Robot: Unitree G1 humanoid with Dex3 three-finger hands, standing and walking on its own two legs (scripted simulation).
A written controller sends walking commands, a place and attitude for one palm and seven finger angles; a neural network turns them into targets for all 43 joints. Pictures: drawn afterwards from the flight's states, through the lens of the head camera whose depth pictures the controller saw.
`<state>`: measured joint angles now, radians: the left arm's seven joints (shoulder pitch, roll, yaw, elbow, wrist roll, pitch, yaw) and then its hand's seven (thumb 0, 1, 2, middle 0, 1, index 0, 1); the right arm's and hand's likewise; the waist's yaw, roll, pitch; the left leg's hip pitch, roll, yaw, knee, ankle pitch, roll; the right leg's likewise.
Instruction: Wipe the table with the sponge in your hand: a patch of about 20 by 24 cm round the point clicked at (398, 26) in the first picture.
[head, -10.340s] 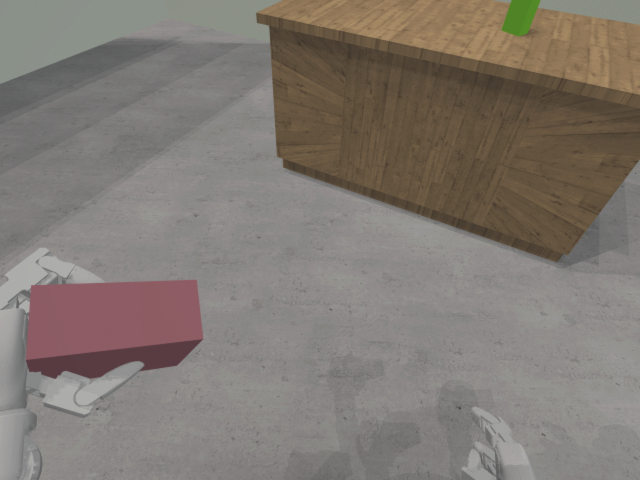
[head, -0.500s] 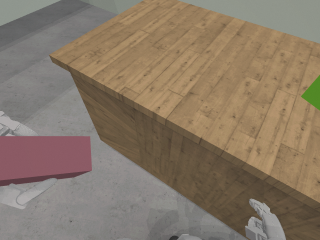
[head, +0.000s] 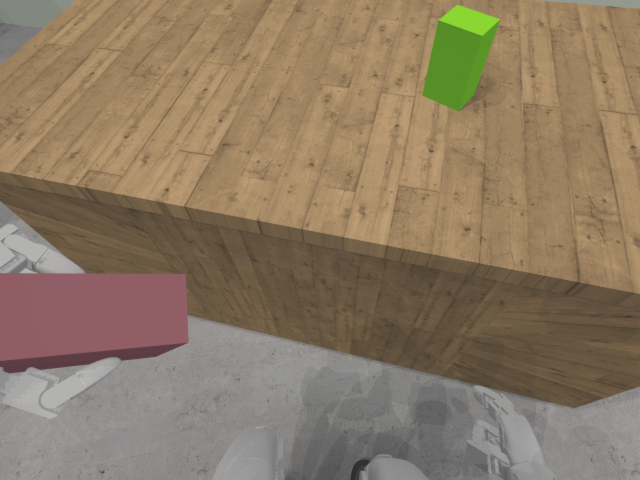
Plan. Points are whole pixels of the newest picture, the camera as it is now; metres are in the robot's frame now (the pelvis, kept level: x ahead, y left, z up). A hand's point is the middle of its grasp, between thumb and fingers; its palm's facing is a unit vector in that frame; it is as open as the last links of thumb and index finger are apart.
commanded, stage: turn to face it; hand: left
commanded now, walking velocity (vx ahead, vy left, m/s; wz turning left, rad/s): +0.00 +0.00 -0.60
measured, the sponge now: (120, 322) +0.24 +0.19 +0.14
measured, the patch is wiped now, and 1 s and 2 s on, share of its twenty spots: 0.00 0.00 0.00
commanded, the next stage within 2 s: come to a stop and stand still in 0.96 s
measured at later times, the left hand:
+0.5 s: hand (142, 326) +0.22 +0.15 +0.17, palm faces +0.16 -0.87 -0.47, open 10.2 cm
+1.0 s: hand (240, 342) +0.21 +0.07 +0.17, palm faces -0.09 -0.89 -0.45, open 10.2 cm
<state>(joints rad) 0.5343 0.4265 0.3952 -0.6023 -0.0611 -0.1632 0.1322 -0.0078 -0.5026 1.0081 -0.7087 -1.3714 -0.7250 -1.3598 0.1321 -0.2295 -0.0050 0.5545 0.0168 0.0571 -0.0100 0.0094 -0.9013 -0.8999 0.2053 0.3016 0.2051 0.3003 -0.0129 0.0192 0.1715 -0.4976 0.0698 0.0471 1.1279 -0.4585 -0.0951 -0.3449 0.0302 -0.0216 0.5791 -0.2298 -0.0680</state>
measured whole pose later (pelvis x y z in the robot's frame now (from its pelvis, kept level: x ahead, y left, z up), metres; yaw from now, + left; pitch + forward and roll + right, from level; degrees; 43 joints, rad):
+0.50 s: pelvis -0.06 -0.02 -0.01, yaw -18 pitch +0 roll -1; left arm 0.43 0.40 0.37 -0.54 -0.03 -0.17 0.14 -0.01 -0.50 1.01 -0.71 -1.37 -0.73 -1.36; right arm 0.20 -0.14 0.05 0.49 0.02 -0.04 0.01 0.01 -0.90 -0.90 0.21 0.30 0.21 0.30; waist 0.07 0.03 0.11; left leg -0.25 0.20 0.18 0.63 -0.34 -0.08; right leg -0.32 -0.02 -0.09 0.65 -0.35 0.05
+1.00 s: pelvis -0.10 -0.03 +0.00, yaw -32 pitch +0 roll -2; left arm 0.49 0.39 0.39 -0.55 -0.02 -0.18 0.14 -0.01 -0.50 1.01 -0.71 -1.37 -0.73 -1.36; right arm 0.21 -0.21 -0.02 0.54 0.02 -0.03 -0.02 0.01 -0.90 -0.90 0.20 0.30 0.20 0.30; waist 0.02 0.00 0.08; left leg -0.27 0.12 0.13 0.58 -0.30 -0.02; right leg -0.43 0.01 -0.07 0.88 -0.44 0.04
